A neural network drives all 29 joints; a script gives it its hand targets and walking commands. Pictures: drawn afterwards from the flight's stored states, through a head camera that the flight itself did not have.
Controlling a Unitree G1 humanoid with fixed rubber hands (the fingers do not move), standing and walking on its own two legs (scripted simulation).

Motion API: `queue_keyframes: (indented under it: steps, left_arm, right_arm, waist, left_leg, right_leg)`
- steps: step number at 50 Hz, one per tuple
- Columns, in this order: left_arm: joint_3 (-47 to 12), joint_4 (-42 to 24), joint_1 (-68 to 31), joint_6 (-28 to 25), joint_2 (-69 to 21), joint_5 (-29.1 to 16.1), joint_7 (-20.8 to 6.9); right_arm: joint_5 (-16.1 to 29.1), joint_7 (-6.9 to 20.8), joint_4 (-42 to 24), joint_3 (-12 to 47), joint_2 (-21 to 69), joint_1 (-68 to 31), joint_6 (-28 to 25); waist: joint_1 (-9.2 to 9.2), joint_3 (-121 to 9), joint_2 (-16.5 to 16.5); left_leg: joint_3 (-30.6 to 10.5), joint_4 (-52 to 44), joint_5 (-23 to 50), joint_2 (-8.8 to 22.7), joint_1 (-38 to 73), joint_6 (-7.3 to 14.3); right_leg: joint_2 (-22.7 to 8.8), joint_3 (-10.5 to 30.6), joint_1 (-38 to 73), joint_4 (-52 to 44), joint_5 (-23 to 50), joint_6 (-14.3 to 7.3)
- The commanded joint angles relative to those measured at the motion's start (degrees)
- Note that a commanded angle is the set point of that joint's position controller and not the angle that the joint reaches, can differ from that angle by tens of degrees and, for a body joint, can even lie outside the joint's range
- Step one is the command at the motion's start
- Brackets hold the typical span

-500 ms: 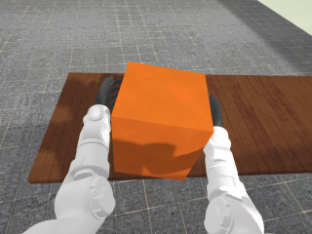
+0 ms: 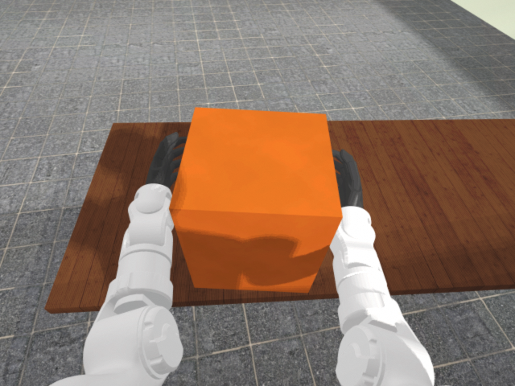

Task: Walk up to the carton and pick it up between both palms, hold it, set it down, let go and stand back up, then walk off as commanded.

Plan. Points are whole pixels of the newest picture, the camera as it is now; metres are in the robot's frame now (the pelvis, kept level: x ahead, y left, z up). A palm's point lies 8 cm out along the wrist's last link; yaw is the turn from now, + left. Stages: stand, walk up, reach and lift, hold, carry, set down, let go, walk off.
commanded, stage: set down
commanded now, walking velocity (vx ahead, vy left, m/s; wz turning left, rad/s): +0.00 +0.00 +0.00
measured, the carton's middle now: (255, 206) +0.38 +0.01 +0.05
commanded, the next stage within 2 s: none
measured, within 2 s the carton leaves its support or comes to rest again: neither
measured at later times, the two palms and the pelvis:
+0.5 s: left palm (163, 186) +0.39 +0.16 +0.10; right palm (350, 205) +0.37 -0.15 +0.08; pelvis -0.01 +0.00 +0.00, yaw +0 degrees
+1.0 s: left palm (161, 176) +0.41 +0.17 +0.09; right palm (346, 212) +0.38 -0.15 +0.05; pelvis +0.00 +0.01 +0.00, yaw +0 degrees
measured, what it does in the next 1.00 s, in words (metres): stands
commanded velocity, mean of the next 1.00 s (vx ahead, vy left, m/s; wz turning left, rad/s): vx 0.00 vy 0.00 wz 0.00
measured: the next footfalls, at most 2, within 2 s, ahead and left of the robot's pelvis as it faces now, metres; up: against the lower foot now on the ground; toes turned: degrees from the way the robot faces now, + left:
none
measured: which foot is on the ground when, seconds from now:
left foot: down 0.00-1.00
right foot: down 0.00-1.00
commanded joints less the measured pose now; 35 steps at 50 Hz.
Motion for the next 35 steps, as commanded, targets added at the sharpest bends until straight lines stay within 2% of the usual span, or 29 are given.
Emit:
queue_keyframes:
  steps: [1, 2, 3, 4, 5, 6, 8, 10, 11, 12, 13, 14, 16, 17, 18, 19, 21, 22, 23, 24, 26, 27, 28, 29, 30, 31, 33, 34, 35]
  left_arm:
    - [-11.7, -0.4, -22.7, -0.8, -24.2, 0.3, -5.6]
    - [-10.8, 1.1, -23.0, -0.5, -23.1, 0.7, -5.6]
    - [-8.1, 2.8, -22.2, 0.1, -22.8, 1.8, -5.8]
    - [-8.8, 1.9, -22.0, 0.5, -23.8, 2.5, -5.7]
    - [-10.1, 0.8, -25.8, 0.1, -22.2, 1.1, -6.1]
    - [-11.4, -0.7, -24.9, 0.1, -23.5, 1.4, -5.6]
    - [-11.9, -0.8, -24.9, 0.5, -24.2, 1.6, -5.1]
    - [-10.6, -0.2, -24.4, 0.1, -23.9, 1.9, -4.3]
    - [-11.0, 0.7, -26.4, 0.1, -22.8, 2.7, -4.4]
    - [-11.0, -0.2, -24.2, 0.1, -24.3, 2.6, -3.7]
    - [-10.4, 0.4, -22.7, 0.1, -23.4, 2.7, -3.8]
    - [-10.7, 1.8, -21.8, 0.4, -23.4, 2.9, -4.0]
    - [-8.8, 2.2, -23.9, 0.3, -20.9, 3.1, -3.7]
    - [-9.1, 0.4, -23.4, 0.1, -20.3, 2.8, -3.7]
    - [-7.8, 1.7, -23.8, -0.3, -15.4, 2.5, -2.8]
    - [-8.3, 0.8, -26.2, -1.5, -17.3, 2.1, -2.5]
    - [-6.0, 2.9, -24.9, -1.3, -15.6, 2.6, -2.4]
    - [-4.7, 3.7, -23.2, -1.6, -17.0, 3.3, -2.7]
    - [-6.5, 1.8, -23.5, -2.1, -18.3, 2.3, -2.4]
    - [-6.0, 2.8, -21.4, -2.2, -12.9, 1.7, -1.9]
    - [-5.9, 1.8, -21.4, -2.5, -12.1, 2.9, -1.6]
    - [-5.2, 1.3, -20.9, -2.7, -6.9, 1.8, -0.2]
    - [-4.6, 1.5, -20.0, -2.7, -8.0, 2.6, -0.1]
    - [-6.9, 0.1, -19.7, -3.1, -3.0, -0.1, 0.7]
    - [-7.0, 1.2, -19.7, -3.2, 4.5, -1.0, 3.0]
    - [-8.3, 1.7, -18.8, -3.5, 3.6, -1.1, 3.3]
    - [-10.3, 3.2, -21.2, -3.8, 8.0, -5.2, 5.6]
    - [-11.3, 1.6, -23.1, -4.6, 6.4, -7.4, 6.7]
    - [-12.3, 2.4, -23.9, -5.1, 7.6, -9.4, 7.2]
  right_arm:
    - [-3.9, 5.1, 0.4, 19.5, 26.3, -25.5, -2.8]
    - [-3.0, 5.4, -0.8, 18.3, 27.1, -26.4, -2.5]
    - [-3.3, 5.8, 0.4, 18.6, 25.7, -26.6, -1.5]
    - [-3.8, 6.1, 0.5, 17.0, 25.7, -25.4, -1.4]
    - [-5.0, 5.8, 0.3, 15.2, 24.3, -25.3, -0.8]
    - [-4.3, 6.2, 1.9, 13.7, 23.9, -25.6, -0.8]
    - [-4.7, 6.4, -0.6, 13.4, 22.5, -26.8, -1.3]
    - [-4.7, 7.2, -2.0, 13.5, 23.2, -28.1, -1.4]
    - [-5.4, 7.1, 0.0, 12.3, 22.5, -26.6, -0.8]
    - [-3.9, 7.5, 0.8, 12.9, 22.6, -26.3, -1.0]
    - [-3.8, 7.6, -0.5, 13.1, 21.6, -27.2, -1.5]
    - [-4.7, 7.1, -0.7, 13.1, 21.6, -26.1, -1.9]
    - [-4.9, 7.7, 2.1, 11.1, 19.6, -24.9, -0.4]
    - [-4.7, 7.6, -0.1, 11.5, 17.8, -24.7, -0.7]
    - [-4.7, 7.3, 0.2, 10.5, 12.7, -25.8, -1.1]
    - [-6.4, 6.9, 0.6, 9.0, 14.3, -26.3, -1.7]
    - [-7.7, 6.3, 0.6, 8.5, 14.9, -26.3, -1.0]
    - [-7.9, 6.2, 2.3, 9.2, 16.4, -24.5, -0.8]
    - [-7.7, 5.9, 0.0, 9.7, 18.5, -25.1, -1.3]
    - [-6.3, 5.4, -0.5, 9.6, 11.5, -24.1, -2.2]
    - [-5.4, 4.5, 3.4, 8.8, 13.4, -23.4, -1.8]
    - [-3.8, 3.7, 2.4, 9.3, 7.3, -22.1, -2.0]
    - [-3.4, 3.4, 4.5, 9.5, 9.6, -21.6, -1.4]
    - [-1.1, 2.3, 3.1, 11.7, 4.3, -20.2, -2.0]
    - [1.8, 0.7, 4.6, 11.6, -4.5, -20.3, -2.6]
    - [2.1, 0.6, 6.1, 12.7, -1.4, -21.1, -2.7]
    - [6.4, -1.7, 7.0, 13.2, -5.7, -21.0, -2.6]
    - [8.7, -2.0, 5.9, 14.3, -3.9, -23.6, -2.3]
    - [11.7, -2.4, 8.2, 15.8, -4.8, -23.9, -2.1]
  waist:
    - [-0.28, -20.3, -3.2]
    - [0.43, -19.0, -1.2]
    - [2.14, -15.6, -2.9]
    - [0.58, -15.7, -0.9]
    - [-1.67, -15.9, -1.0]
    - [-1.71, -17.2, 1.5]
    - [-1.28, -17.3, 3.2]
    - [1.19, -17.0, 1.8]
    - [-0.80, -16.4, 3.2]
    - [-0.31, -15.6, 4.2]
    - [1.31, -18.5, 3.4]
    - [-0.28, -17.3, 2.8]
    - [-0.05, -13.7, 3.7]
    - [0.06, -15.3, 3.6]
    - [1.21, -16.0, 2.9]
    - [-1.23, -16.1, 2.2]
    - [-0.26, -14.4, -0.5]
    - [-1.27, -13.5, -2.2]
    - [-0.99, -13.4, -2.9]
    - [-0.26, -17.5, -1.2]
    - [-0.63, -13.9, -1.4]
    - [-0.54, -16.4, -1.3]
    - [0.24, -12.1, -2.6]
    - [-0.79, -14.9, -1.2]
    - [0.04, -17.6, 1.9]
    - [0.58, -14.1, 1.3]
    - [-0.81, -14.2, 1.5]
    - [0.02, -17.8, 0.5]
    - [0.46, -18.5, 2.2]
  left_leg:
    - [7.6, -3.3, 18.4, -1.4, -8.2, -0.2]
    - [8.2, -4.2, 14.7, -1.8, -8.8, 0.5]
    - [8.6, -5.1, 13.4, -1.5, -8.6, 1.0]
    - [8.0, -5.6, 12.2, -1.3, -7.6, 0.8]
    - [7.8, -5.6, 11.3, -1.2, -8.8, 0.3]
    - [7.6, -6.2, 12.2, -0.3, -6.0, 0.0]
    - [8.1, -4.6, 14.6, -0.7, -3.9, -1.2]
    - [8.2, -4.3, 13.5, -0.6, -3.5, -0.8]
    - [8.2, -4.4, 12.5, -0.7, -4.9, -1.0]
    - [7.7, -4.6, 14.1, -0.3, -4.1, -1.4]
    - [8.4, -3.4, 16.5, -0.3, -2.5, -1.2]
    - [7.7, -3.0, 17.6, -0.3, -2.5, -1.3]
    - [7.7, -4.0, 13.3, -0.3, -3.1, -1.2]
    - [8.3, -3.7, 16.1, -0.4, -2.2, -1.7]
    - [8.6, -3.2, 16.4, -0.7, -3.1, -1.7]
    - [7.7, -2.8, 17.0, -0.6, -3.2, -1.7]
    - [8.3, -3.1, 14.9, -0.9, -5.2, -0.4]
    - [8.2, -4.0, 14.0, -1.1, -5.0, 0.2]
    - [7.9, -3.5, 15.5, -0.9, -6.0, 0.5]
    - [8.4, -2.9, 17.7, -1.1, -6.1, -0.1]
    - [8.5, -2.5, 15.9, -1.7, -6.0, 0.3]
    - [7.9, -2.3, 18.0, -1.1, -5.3, 0.3]
    - [8.1, -2.8, 15.6, -1.2, -6.9, 0.8]
    - [7.7, -1.9, 18.3, -1.1, -7.1, 0.3]
    - [7.4, -1.8, 18.9, -0.4, -7.3, -0.6]
    - [7.6, -1.6, 19.7, -0.4, -7.1, -0.3]
    - [6.5, -1.3, 15.7, -0.3, -10.3, -0.5]
    - [6.5, -1.1, 16.0, -0.1, -10.0, -0.4]
    - [6.4, 0.0, 15.6, -0.2, -11.5, -0.4]
  right_leg:
    - [0.2, -4.6, 14.2, 3.4, 35.2, 3.8]
    - [-0.1, -4.1, 15.2, 2.7, 30.9, 3.8]
    - [-0.1, -4.0, 14.6, 1.7, 28.2, 3.8]
    - [0.1, -4.8, 12.1, 1.0, 24.4, 3.5]
    - [0.3, -4.8, 12.2, 0.8, 22.4, 3.2]
    - [1.0, -5.9, 9.7, 0.1, 17.0, 2.6]
    - [1.6, -6.1, 7.6, -1.1, 13.2, 1.6]
    - [1.9, -5.9, 5.7, -1.7, 10.2, 1.1]
    - [1.5, -5.8, 5.2, -1.9, 10.0, 1.4]
    - [1.8, -6.5, 4.9, -0.8, 9.5, 1.7]
    - [1.8, -6.1, 4.4, -1.4, 10.6, 1.5]
    - [1.8, -6.2, 4.9, -1.5, 13.7, 1.5]
    - [1.9, -6.0, 3.3, -2.2, 7.9, 1.4]
    - [2.2, -6.3, 3.7, -1.8, 9.6, 1.3]
    - [2.2, -5.5, 3.9, -1.3, 11.2, 1.0]
    - [2.0, -5.6, 3.3, -1.5, 10.7, 1.0]
    - [1.5, -5.0, 5.5, -1.1, 12.5, 1.3]
    - [1.8, -5.3, 6.9, -1.3, 12.9, 2.0]
    - [1.6, -5.0, 6.6, -0.5, 15.3, 2.2]
    - [1.8, -4.6, 8.6, 0.6, 20.6, 2.3]
    - [1.3, -4.2, 6.3, -0.1, 19.9, 2.7]
    - [1.8, -4.0, 7.5, 0.3, 20.6, 2.7]
    - [1.0, -3.5, 7.6, 0.0, 20.4, 3.0]
    - [1.5, -3.7, 8.4, 1.6, 23.0, 2.8]
    - [1.7, -3.8, 8.3, 1.9, 21.9, 2.3]
    - [1.6, -3.2, 7.5, 1.1, 21.7, 2.3]
    - [1.8, -2.7, 5.8, 0.9, 16.9, 1.6]
    - [2.1, -2.2, 4.8, 0.5, 16.6, 1.6]
    - [1.9, -2.0, 2.6, 1.7, 16.7, 1.4]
